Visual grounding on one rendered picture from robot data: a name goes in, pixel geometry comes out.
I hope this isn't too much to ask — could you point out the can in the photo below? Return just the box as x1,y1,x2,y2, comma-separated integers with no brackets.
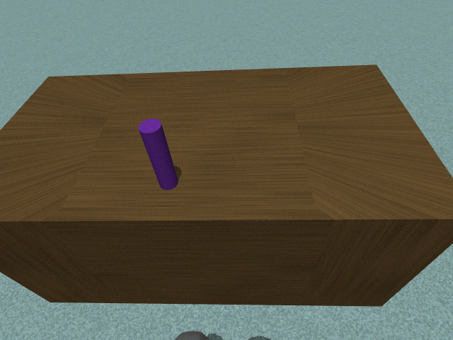
138,118,178,190

